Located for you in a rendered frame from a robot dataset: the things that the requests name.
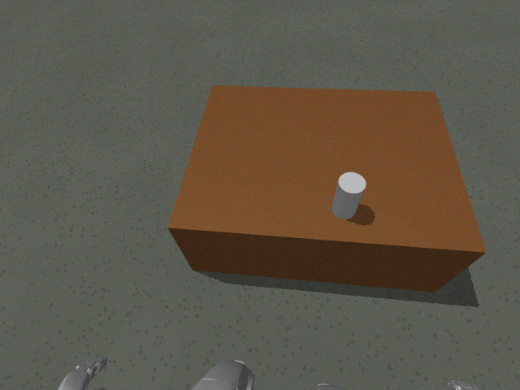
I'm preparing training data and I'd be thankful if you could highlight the can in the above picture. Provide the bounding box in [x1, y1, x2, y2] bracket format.
[331, 172, 366, 219]

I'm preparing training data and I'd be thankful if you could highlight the left robot hand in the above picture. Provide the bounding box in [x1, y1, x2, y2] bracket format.
[58, 357, 107, 390]

